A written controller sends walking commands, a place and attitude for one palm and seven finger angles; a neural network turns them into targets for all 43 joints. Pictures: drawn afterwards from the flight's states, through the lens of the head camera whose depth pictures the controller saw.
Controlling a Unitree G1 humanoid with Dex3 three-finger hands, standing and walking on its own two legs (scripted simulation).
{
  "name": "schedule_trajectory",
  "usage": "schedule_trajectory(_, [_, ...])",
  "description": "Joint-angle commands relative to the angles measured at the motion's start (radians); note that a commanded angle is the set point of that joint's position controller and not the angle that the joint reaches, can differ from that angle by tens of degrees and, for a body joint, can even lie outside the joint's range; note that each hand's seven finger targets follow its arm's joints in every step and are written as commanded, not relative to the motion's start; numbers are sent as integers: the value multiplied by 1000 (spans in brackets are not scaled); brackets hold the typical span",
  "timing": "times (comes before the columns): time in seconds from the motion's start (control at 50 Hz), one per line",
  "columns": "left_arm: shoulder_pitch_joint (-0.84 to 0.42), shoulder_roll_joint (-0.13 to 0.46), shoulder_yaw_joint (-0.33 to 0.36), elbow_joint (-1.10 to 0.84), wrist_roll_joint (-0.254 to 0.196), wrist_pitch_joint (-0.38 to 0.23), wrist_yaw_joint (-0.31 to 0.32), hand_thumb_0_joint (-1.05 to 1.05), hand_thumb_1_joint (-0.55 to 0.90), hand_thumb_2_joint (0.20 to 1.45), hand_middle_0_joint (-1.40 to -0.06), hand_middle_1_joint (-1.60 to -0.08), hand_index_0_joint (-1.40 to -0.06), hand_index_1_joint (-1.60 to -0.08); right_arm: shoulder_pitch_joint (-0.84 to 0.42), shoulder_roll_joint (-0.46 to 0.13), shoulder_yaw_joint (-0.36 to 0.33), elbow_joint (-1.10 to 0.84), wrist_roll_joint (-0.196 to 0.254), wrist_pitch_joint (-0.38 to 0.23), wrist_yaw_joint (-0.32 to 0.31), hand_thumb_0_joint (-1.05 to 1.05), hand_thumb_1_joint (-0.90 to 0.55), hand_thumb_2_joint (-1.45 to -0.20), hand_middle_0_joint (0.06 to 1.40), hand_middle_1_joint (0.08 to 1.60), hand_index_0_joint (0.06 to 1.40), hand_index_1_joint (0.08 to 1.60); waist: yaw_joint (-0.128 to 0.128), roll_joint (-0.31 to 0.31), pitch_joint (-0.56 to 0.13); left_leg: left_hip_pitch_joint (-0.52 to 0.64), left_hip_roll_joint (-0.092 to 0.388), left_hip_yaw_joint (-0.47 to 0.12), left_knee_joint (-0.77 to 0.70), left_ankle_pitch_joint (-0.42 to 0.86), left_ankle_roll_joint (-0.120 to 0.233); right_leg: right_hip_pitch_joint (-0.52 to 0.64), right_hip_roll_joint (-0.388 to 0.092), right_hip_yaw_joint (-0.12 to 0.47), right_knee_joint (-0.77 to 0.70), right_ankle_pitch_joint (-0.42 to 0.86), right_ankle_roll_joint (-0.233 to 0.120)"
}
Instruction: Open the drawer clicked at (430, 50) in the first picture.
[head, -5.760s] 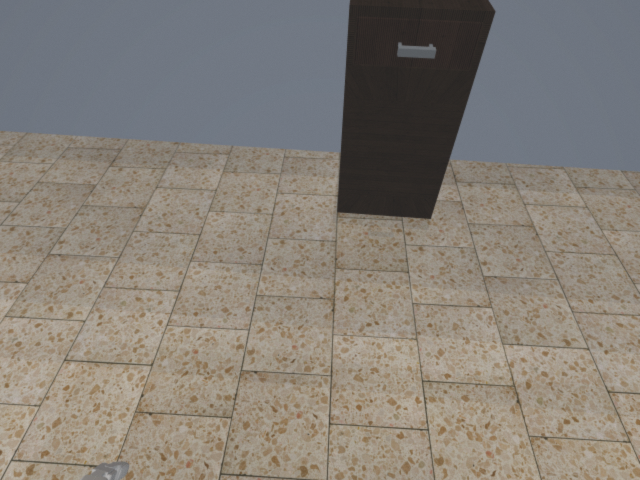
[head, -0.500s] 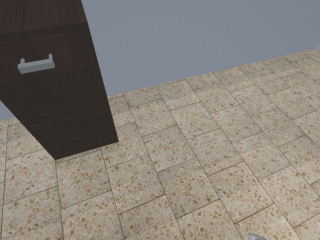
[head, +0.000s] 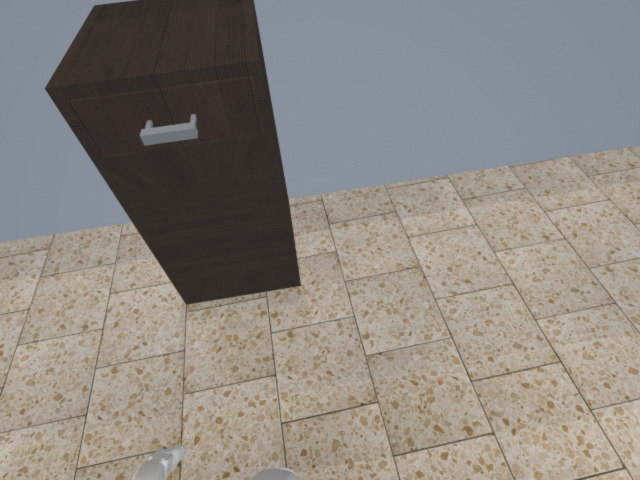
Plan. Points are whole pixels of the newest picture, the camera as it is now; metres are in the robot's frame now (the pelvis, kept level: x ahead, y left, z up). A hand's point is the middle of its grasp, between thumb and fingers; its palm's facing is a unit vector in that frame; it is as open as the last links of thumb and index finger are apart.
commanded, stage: turn to face it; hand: left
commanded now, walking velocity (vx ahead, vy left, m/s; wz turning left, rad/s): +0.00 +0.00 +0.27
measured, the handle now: (170, 127) +0.79 +0.36 -0.01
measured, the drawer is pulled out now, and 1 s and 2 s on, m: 0.00 0.00 0.00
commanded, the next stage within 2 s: take the last steps up to it in 0.10 s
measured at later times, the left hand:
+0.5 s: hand out of the picture -0.04 +0.25 -0.17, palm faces +0.19 -0.96 -0.19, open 7.4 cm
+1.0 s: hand (204, 428) +0.22 +0.20 -0.16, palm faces +0.16 -0.97 -0.18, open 7.4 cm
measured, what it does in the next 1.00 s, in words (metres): walks ahead: left foot, then right foot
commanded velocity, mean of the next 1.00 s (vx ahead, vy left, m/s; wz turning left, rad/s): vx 0.24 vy -0.01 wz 0.07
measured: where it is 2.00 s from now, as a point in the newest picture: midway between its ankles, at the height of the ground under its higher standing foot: (319, 452)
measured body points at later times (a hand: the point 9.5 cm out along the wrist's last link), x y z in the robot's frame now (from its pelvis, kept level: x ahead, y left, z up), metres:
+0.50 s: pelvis +0.00 +0.05 +0.01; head +0.00 +0.08 +0.46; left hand -0.05 +0.30 -0.16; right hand +0.09 -0.18 -0.13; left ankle -0.04 +0.14 -0.73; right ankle +0.01 -0.09 -0.66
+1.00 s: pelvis +0.15 +0.02 +0.00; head +0.16 +0.01 +0.45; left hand +0.21 +0.25 -0.14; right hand +0.10 -0.21 -0.16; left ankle +0.05 +0.13 -0.65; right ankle +0.21 -0.07 -0.73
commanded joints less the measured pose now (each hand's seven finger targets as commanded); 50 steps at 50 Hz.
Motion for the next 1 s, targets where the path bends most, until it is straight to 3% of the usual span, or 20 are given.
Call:
schedule_trajectory(0.0, [-5, 178, 53, -55, 4, -25, 13, 0, 900, 900, -200, -300, -200, -300, 1, -75, -18, -52, -5, -16, 12, 0, -900, -900, 200, 300, 200, 300, 4, -205, -15, -124, 68, 20, 333, 61, -23, 42, -260, 167, -280, 249, -90])
schedule_trajectory(0.18, [164, 216, 63, 46, 18, -24, 14, 0, 900, 900, -200, -300, -200, -300, -100, -29, 17, -38, 10, -26, 5, 0, -900, -900, 200, 300, 200, 300, 85, -267, -69, 0, 70, 124, -49, -31, -37, 184, -280, 105, -211, 557, -128])
schedule_trajectory(0.24, [169, 222, 67, 78, 18, -25, 9, 0, 900, 900, -200, -300, -200, -300, -56, -19, 28, -22, 8, -42, 5, 0, -900, -900, 200, 300, 200, 300, 76, -279, -105, 91, 66, 158, -200, -5, -20, 188, -282, 113, -226, 345, -106])
schedule_trajectory(0.28, [147, 210, 64, 95, 12, -23, 3, 0, 900, 900, -200, -300, -200, -300, 11, -21, 32, 7, 3, -60, 3, 0, -900, -900, 200, 300, 200, 300, 38, -267, -95, 248, 61, 190, -393, 98, -2, 82, -248, 83, -204, 109, -65])
schedule_trajectory(0.3, [127, 187, 59, 95, 4, -19, -2, 0, 900, 900, -200, -300, -200, -300, 73, -50, 29, 29, 2, -73, 0, 0, -900, -900, 200, 300, 200, 300, 4, -161, -96, 382, 86, 165, -513, 144, 10, -29, -211, 39, -136, -33, -26])
schedule_trajectory(0.34, [93, 73, 30, 41, 5, -14, -15, 0, 900, 900, -200, -300, -200, -300, 193, -202, -2, 52, -12, -77, -10, 0, -900, -900, 200, 300, 200, 300, -48, 282, -38, 498, 445, -308, -688, 4, 178, -382, -22, -94, 266, -304, 60])
schedule_trajectory(0.36, [4, 98, 31, 36, 17, -12, -11, 0, 900, 900, -200, -300, -200, -300, 212, -181, 1, 72, -13, -79, -19, 0, -900, -900, 200, 300, 200, 300, -80, 245, 23, 395, 456, -348, -735, -78, 212, -397, -43, -5, 386, -286, 45])
schedule_trajectory(0.4, [17, 99, 36, 76, 14, -16, -28, 0, 900, 900, -200, -300, -200, -300, 129, -105, 27, 59, -7, -89, -29, 0, -900, -900, 200, 300, 200, 300, -22, 143, 110, 302, 389, -251, -752, -64, 204, -402, -73, 44, 488, -128, 35])
schedule_trajectory(0.46, [113, 82, 27, 142, 15, -21, -41, 0, 900, 900, -200, -300, -200, -300, 113, -70, 36, 64, 2, -117, -34, 0, -900, -900, 200, 300, 200, 300, 20, 82, 49, 339, 305, -89, -733, 182, 177, -347, -71, 27, 492, 6, 57])
schedule_trajectory(0.52, [94, 77, 25, 149, 13, -22, -38, 0, 900, 900, -200, -300, -200, -300, 181, -54, 33, 98, 7, -130, -38, 0, -900, -900, 200, 300, 200, 300, 11, 35, 33, 418, 313, -55, -715, 366, 193, -379, -72, 23, 465, 41, 70])
schedule_trajectory(0.64, [-35, 49, 22, 118, 7, -23, -40, 0, 900, 900, -200, -300, -200, -300, 276, -34, 31, 157, 0, -136, -45, 0, -900, -900, 200, 300, 200, 300, -20, 61, 86, 443, 336, -20, -699, 498, 199, -388, -82, 7, 283, 59, 71])
schedule_trajectory(0.74, [-97, 31, 26, 98, 3, -36, -45, 0, 900, 900, -200, -300, -200, -300, 289, -41, 27, 186, -12, -133, -45, 0, -900, -900, 200, 300, 200, 300, -25, 76, 106, 388, 347, -13, -649, 524, 189, -255, -49, -23, 111, 39, 33])
schedule_trajectory(0.78, [-49, 33, 33, 112, 4, -44, -45, 0, 900, 900, -200, -300, -200, -300, 279, -41, 28, 193, -12, -131, -46, 0, -900, -900, 200, 300, 200, 300, 5, 60, 90, 346, 326, 10, -583, 573, 173, -125, -10, -53, 30, 55, 15])
schedule_trajectory(0.8, [56, 48, 39, 144, 5, -51, -44, 0, 900, 900, -200, -300, -200, -300, 263, -49, 28, 194, -8, -131, -45, 0, -900, -900, 200, 300, 200, 300, 57, 38, 25, 342, 297, 48, -469, 638, 151, 10, 17, -75, -45, 96, 6])
schedule_trajectory(0.82, [188, 93, 49, 187, 9, -63, -38, 0, 900, 900, -200, -300, -200, -300, 267, -36, 28, 196, -1, -135, -40, 0, -900, -900, 200, 300, 200, 300, 112, -38, -55, 262, 251, 82, -295, 640, 119, 219, -1, -38, -99, 144, -13])
schedule_trajectory(0.84, [338, 177, 72, 228, 16, -78, -25, 0, 900, 900, -200, -300, -200, -300, 281, 8, 34, 179, 11, -142, -30, 0, -900, -900, 200, 300, 200, 300, 164, -197, -170, 50, 163, 166, -23, 395, 72, 467, -220, 209, -143, 137, -87])
schedule_trajectory(0.86, [429, 258, 83, 248, 2, -78, -18, 0, 900, 900, -200, -300, -200, -300, 272, 31, 41, 142, 15, -142, -29, 0, -900, -900, 200, 300, 200, 300, 162, -324, -228, -131, 56, 164, 264, -136, 50, 539, -423, 533, -262, 256, -190])
schedule_trajectory(0.88, [369, 251, 84, 236, -7, -75, -14, 0, 900, 900, -200, -300, -200, -300, 216, 10, 31, 137, 17, -132, -28, 0, -900, -900, 200, 300, 200, 300, 160, -236, -187, -139, 108, 69, 386, -124, 63, 393, -435, 562, -332, 27, -219])
schedule_trajectory(0.92, [179, 147, 62, 185, -4, -66, -3, 0, 900, 900, -200, -300, -200, -300, 146, 34, 22, 121, 1, -118, -16, 0, -900, -900, 200, 300, 200, 300, 90, -114, -3, -174, 185, 53, 408, 36, 64, 128, -370, 422, -401, -215, -178])
schedule_trajectory(0.98, [103, 59, 30, 171, 7, -77, 1, 0, 900, 900, -200, -300, -200, -300, 222, 81, 29, 146, -11, -85, -8, 0, -900, -900, 200, 300, 200, 300, 4, -159, 30, -57, 200, 99, 262, 135, 26, -63, -264, 163, -437, -43, -112])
